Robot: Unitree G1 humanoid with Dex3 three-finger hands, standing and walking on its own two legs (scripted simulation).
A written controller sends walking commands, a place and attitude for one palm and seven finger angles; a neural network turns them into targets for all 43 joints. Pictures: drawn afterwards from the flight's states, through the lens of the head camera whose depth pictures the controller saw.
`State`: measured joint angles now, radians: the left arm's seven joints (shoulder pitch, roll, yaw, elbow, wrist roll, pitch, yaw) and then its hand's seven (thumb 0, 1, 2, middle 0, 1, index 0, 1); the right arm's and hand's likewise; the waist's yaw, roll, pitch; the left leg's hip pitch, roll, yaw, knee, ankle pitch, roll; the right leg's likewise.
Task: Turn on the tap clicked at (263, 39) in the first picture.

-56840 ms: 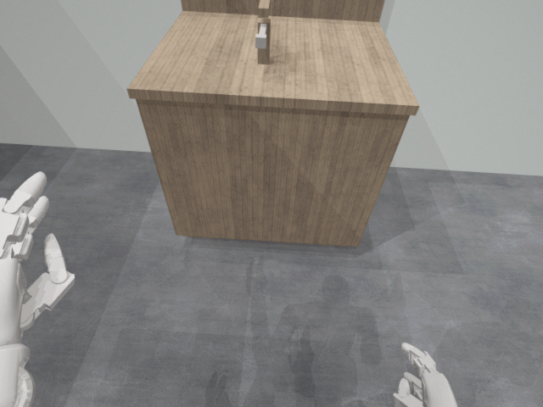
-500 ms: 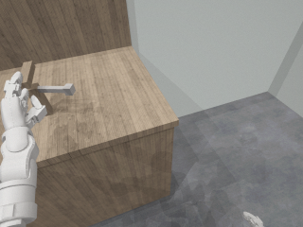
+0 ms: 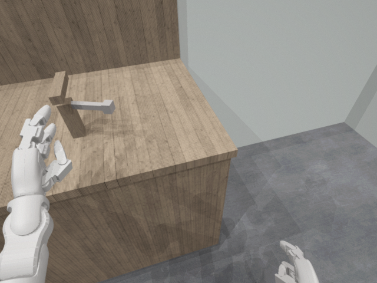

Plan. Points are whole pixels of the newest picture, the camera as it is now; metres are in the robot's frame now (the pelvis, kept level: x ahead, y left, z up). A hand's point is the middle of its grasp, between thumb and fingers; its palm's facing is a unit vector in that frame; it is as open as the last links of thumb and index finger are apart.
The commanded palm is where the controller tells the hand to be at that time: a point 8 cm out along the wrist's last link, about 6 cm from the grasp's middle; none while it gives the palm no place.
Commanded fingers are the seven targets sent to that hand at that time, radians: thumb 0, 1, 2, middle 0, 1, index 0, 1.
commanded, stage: draw the hand back beside the body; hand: left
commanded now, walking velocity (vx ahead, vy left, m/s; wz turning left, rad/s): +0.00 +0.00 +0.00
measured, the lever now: (108, 106) +0.51 +0.29 +0.12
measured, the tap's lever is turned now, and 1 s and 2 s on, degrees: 66 66 66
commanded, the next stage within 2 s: step back with the hand held close in 0.60 s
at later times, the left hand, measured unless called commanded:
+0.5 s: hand (53, 203) +0.19 +0.25 +0.15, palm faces +0.45 -0.84 -0.32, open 7.4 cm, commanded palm +0.15 +0.28 +0.16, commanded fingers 0.00 0.90 0.90 -0.20 -0.30 -0.20 -0.30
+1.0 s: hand (58, 203) +0.19 +0.24 +0.15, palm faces +0.36 -0.83 -0.42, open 7.4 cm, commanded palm +0.14 +0.29 +0.17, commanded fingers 0.00 0.90 0.90 -0.20 -0.30 -0.20 -0.30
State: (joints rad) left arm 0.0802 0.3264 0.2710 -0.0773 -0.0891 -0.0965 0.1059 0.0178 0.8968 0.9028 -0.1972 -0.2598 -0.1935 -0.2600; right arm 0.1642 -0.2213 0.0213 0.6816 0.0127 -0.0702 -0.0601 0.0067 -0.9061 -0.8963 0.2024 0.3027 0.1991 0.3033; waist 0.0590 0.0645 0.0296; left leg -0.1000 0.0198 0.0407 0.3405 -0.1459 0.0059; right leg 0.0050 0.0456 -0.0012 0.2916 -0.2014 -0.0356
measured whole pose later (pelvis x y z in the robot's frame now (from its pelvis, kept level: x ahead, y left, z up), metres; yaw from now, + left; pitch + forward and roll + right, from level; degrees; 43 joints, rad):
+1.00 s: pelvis -0.02 +0.01 -0.01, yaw +0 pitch -1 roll -1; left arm 0.46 0.34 0.28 -0.40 -0.05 -0.13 0.11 0.02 0.90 0.90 -0.21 -0.30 -0.21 -0.30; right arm 0.17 -0.26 -0.03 0.59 0.01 -0.03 -0.08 0.01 -0.91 -0.90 0.20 0.30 0.20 0.30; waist 0.02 0.09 0.01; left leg -0.26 0.02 0.04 0.45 -0.16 0.02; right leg -0.16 0.04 0.00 0.41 -0.23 -0.02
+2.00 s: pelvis -0.21 +0.05 -0.01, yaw +2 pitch -1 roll +0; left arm 0.41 0.33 0.28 -0.52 -0.05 -0.14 0.15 0.02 0.89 0.90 -0.21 -0.30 -0.21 -0.30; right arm 0.16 -0.17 0.02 0.68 -0.01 -0.05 -0.06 0.01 -0.91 -0.90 0.20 0.30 0.20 0.30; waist 0.07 -0.03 0.00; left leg -0.57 -0.02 0.05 0.94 -0.39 -0.05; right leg -0.22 0.02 0.04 0.53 -0.29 0.00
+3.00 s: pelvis -0.37 +0.07 -0.02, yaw +2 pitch -3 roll +0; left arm 0.42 0.32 0.32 -0.48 -0.05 -0.14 0.16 0.02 0.89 0.90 -0.21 -0.30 -0.21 -0.30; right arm 0.23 -0.21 0.00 0.67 0.00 -0.11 -0.07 0.01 -0.91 -0.90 0.20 0.30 0.20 0.30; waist 0.02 0.02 0.03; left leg -0.30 0.04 0.05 0.62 -0.36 0.02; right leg -0.24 0.00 -0.07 0.58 -0.28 -0.03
